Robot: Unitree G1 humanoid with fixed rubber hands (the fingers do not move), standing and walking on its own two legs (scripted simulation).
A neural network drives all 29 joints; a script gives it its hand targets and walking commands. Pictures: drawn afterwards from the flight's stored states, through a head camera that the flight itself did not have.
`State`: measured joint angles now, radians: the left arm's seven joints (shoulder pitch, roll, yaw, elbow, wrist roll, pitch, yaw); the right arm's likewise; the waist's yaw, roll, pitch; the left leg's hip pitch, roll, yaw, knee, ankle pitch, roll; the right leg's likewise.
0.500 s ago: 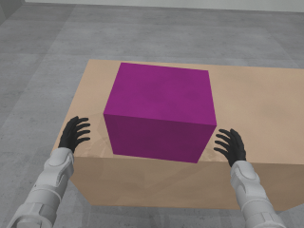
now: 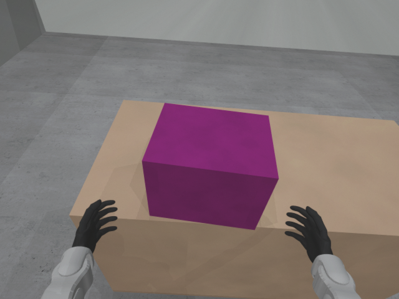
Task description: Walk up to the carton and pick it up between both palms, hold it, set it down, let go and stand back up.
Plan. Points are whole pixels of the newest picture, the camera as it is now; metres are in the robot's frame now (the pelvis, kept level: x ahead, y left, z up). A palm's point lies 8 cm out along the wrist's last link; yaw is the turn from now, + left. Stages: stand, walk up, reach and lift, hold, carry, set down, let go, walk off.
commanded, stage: set down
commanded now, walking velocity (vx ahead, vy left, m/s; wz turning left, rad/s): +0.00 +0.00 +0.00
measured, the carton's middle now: (209, 165) +0.45 -0.03 -0.01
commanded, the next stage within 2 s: let go in 2.00 s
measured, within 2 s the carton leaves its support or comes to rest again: neither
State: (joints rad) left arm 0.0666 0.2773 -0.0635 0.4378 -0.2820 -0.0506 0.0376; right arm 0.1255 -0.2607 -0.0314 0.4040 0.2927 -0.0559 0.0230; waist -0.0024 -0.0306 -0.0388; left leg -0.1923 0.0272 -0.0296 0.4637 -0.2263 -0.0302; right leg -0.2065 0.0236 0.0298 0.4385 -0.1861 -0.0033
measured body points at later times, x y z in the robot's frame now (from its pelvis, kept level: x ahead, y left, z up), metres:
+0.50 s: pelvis +0.00 +0.01 +0.00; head -0.03 -0.01 +0.45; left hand +0.22 +0.23 -0.01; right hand +0.19 -0.24 -0.01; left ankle +0.02 +0.14 -0.74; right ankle +0.03 -0.12 -0.74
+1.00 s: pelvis +0.04 +0.01 +0.00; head +0.04 +0.00 +0.45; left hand +0.21 +0.24 -0.03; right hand +0.21 -0.23 -0.04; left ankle +0.02 +0.14 -0.74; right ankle +0.03 -0.12 -0.74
